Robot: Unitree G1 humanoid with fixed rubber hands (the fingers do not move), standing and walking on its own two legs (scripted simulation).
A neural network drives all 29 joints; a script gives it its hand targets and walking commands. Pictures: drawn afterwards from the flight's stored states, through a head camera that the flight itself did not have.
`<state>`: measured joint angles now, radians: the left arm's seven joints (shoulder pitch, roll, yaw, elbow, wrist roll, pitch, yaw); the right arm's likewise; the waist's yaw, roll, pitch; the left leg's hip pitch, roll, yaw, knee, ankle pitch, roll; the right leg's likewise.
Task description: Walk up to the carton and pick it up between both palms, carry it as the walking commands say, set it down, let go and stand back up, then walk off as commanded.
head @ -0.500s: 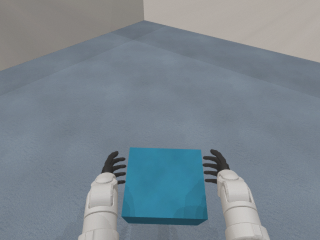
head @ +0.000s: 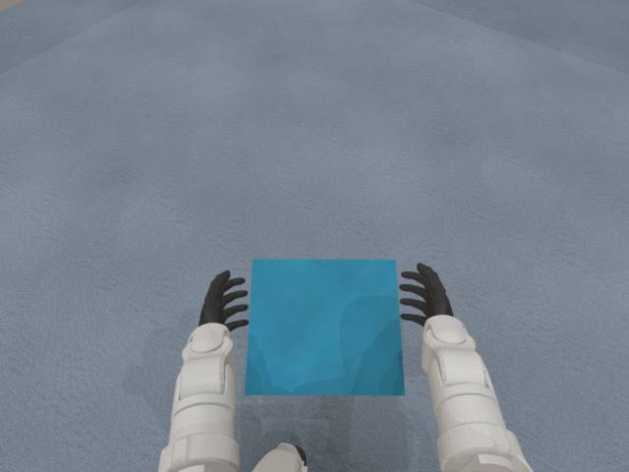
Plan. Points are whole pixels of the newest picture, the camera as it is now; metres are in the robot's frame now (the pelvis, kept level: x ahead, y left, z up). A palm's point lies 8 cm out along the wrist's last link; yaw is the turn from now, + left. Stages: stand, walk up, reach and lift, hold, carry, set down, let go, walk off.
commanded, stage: set down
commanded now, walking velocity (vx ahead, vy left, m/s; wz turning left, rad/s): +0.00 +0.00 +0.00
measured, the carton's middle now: (323, 328) +0.34 +0.06 -0.14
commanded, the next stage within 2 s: none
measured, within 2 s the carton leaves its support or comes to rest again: neither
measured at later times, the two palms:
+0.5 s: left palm (230, 327) +0.32 +0.21 -0.13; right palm (420, 320) +0.37 -0.09 -0.12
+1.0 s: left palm (240, 330) +0.34 +0.21 -0.21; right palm (406, 325) +0.39 -0.08 -0.21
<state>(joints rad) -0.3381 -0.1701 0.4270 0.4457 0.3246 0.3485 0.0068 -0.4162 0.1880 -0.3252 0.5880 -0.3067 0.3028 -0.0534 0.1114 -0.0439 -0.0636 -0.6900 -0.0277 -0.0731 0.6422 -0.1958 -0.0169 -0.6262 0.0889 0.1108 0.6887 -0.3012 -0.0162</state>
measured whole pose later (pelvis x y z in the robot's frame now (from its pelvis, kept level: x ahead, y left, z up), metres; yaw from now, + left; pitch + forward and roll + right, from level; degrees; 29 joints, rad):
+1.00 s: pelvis -0.04 -0.01 -0.14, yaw -1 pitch +40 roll +0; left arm -0.66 -0.05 0.45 0.60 0.20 0.28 0.03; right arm -0.74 0.12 -0.35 0.69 -0.21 0.23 -0.14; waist 0.11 -0.08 -0.26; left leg -1.64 -0.05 -0.07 1.33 -0.38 -0.05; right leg -1.58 0.15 0.09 1.40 -0.50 0.00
